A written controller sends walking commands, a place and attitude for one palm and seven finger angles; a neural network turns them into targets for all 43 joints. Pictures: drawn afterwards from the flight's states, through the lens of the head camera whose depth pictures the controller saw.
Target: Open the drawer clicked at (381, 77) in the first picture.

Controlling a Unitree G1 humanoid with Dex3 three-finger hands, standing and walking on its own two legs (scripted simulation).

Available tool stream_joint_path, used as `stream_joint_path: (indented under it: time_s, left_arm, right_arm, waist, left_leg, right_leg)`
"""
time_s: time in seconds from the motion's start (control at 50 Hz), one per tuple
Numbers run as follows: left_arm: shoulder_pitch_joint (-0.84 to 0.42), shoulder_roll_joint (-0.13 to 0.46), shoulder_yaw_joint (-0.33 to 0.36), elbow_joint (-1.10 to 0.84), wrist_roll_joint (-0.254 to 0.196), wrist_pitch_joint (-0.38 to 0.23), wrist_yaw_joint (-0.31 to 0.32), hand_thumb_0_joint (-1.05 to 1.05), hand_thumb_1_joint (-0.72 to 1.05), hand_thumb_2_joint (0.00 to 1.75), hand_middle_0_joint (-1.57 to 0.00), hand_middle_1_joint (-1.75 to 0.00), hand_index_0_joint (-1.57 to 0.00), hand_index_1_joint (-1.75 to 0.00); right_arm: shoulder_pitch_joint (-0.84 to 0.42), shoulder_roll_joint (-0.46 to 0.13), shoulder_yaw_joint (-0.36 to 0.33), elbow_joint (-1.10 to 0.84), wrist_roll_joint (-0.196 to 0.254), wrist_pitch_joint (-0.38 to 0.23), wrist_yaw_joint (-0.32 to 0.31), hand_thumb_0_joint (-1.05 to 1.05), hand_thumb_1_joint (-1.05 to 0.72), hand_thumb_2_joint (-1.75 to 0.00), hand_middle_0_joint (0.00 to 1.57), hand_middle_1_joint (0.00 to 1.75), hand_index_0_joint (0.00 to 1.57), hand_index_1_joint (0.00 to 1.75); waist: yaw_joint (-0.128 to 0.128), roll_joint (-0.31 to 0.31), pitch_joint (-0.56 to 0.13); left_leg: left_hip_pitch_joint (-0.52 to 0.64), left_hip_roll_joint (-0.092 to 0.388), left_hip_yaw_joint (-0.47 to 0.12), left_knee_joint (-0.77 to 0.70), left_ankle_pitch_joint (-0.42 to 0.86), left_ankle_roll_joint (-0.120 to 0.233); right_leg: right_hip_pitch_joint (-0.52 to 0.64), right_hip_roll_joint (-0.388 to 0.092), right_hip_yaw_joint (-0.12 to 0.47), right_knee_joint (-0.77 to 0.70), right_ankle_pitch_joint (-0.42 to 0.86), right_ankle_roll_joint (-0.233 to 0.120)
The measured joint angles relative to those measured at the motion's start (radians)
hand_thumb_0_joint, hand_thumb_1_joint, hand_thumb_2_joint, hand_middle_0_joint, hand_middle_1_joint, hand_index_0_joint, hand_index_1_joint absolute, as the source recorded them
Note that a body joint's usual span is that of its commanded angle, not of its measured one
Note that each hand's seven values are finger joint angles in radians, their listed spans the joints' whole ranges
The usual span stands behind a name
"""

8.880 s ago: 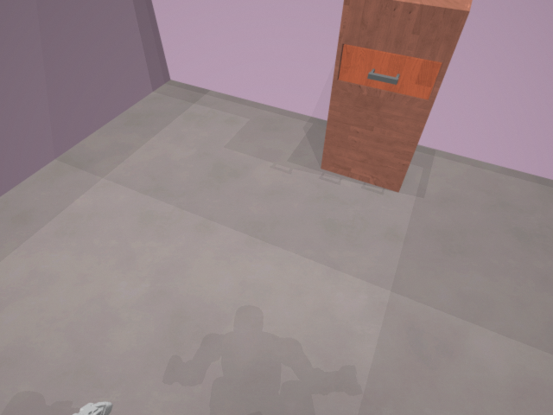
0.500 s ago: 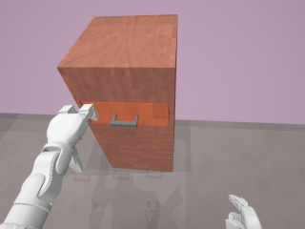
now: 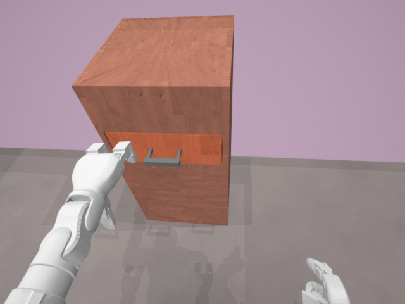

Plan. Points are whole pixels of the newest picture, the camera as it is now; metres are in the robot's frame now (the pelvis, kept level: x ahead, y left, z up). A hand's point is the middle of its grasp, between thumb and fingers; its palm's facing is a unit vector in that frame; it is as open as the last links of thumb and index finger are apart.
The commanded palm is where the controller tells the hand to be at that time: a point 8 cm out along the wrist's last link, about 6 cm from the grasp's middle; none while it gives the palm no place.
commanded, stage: move the hooked fingers above the handle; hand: left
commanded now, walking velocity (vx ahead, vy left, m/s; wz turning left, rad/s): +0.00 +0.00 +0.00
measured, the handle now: (163, 156) +0.57 +0.23 -0.16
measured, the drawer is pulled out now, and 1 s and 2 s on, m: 0.00 0.00 0.00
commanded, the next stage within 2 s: none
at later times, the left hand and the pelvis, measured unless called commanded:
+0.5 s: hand (135, 169) +0.40 +0.23 +0.00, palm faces -0.06 -0.03 -1.00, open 13.8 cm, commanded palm +0.39 +0.23 +0.05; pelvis +0.00 +0.00 -0.02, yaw -1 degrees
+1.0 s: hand (147, 163) +0.46 +0.23 -0.06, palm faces -0.10 -0.01 -1.00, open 13.8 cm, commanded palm +0.46 +0.23 -0.01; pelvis -0.01 +0.02 -0.05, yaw -2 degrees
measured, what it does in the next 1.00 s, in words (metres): lowers itself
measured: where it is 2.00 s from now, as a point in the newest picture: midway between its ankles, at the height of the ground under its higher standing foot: outside the picture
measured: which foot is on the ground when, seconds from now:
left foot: down 0.00-1.00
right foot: down 0.00-1.00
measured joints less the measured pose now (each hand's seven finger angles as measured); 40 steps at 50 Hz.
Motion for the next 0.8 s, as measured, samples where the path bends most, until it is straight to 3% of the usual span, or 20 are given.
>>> stream_joint_path:
  time_s: [0.18, 0.34, 0.48, 0.66, 0.8]
  left_arm:
    - [-0.148, -0.016, -0.006, 0.202, 0.055, -0.079, 0.062, 0.0, -0.49, 0.3, -0.32, -1.2, -0.32, -1.2]
    - [-0.26, -0.023, 0.012, 0.378, 0.086, -0.069, 0.126, 0.0, -0.49, 0.3, -0.32, -1.2, -0.32, -1.2]
    - [-0.307, -0.004, 0.065, 0.498, 0.101, -0.106, 0.163, 0.0, -0.49, 0.3, -0.32, -1.2, -0.32, -1.2]
    - [-0.405, 0.002, 0.07, 0.646, 0.14, -0.138, 0.242, 0.0, -0.49, 0.3, -0.32, -1.2, -0.32, -1.2]
    - [-0.518, 0.02, 0.088, 0.788, 0.165, -0.113, 0.289, 0.0, -0.49, 0.3, -0.32, -1.2, -0.32, -1.2]
  right_arm:
    - [0.023, 0.011, -0.016, 0.011, -0.01, -0.016, -0.006, 0.01, -0.91, -0.9, 0.2, 0.3, 0.2, 0.3]
    - [0.087, -0.003, -0.042, 0.036, -0.012, -0.001, 0.0, 0.01, -0.91, -0.9, 0.2, 0.3, 0.2, 0.3]
    - [0.148, -0.011, -0.062, 0.051, -0.014, 0.011, -0.002, 0.01, -0.91, -0.9, 0.2, 0.3, 0.2, 0.3]
    - [0.183, -0.015, -0.079, 0.079, -0.026, 0.012, 0.013, 0.01, -0.91, -0.9, 0.2, 0.3, 0.2, 0.3]
    - [0.177, -0.007, -0.065, 0.081, -0.033, 0.006, 0.021, 0.01, -0.91, -0.9, 0.2, 0.3, 0.2, 0.3]
  waist:
    - [-0.022, -0.024, -0.016]
    - [-0.061, -0.025, -0.043]
    - [-0.097, -0.028, -0.064]
    - [-0.124, -0.029, -0.093]
    - [-0.163, -0.033, -0.111]
  left_leg:
    - [-0.095, 0.005, -0.009, 0.072, -0.025, -0.003]
    - [-0.188, 0.01, -0.002, 0.138, -0.054, 0.0]
    - [-0.253, 0.017, 0.009, 0.181, -0.074, 0.002]
    - [-0.373, 0.02, 0.004, 0.265, -0.102, 0.008]
    - [-0.474, 0.024, 0.001, 0.332, -0.12, 0.013]
  right_leg:
    - [-0.088, 0.002, -0.006, 0.063, -0.023, -0.005]
    - [-0.182, 0.004, 0.005, 0.121, -0.043, -0.004]
    - [-0.25, 0.009, 0.019, 0.157, -0.054, -0.002]
    - [-0.361, 0.009, 0.018, 0.223, -0.072, 0.001]
    - [-0.456, 0.01, 0.019, 0.277, -0.082, 0.005]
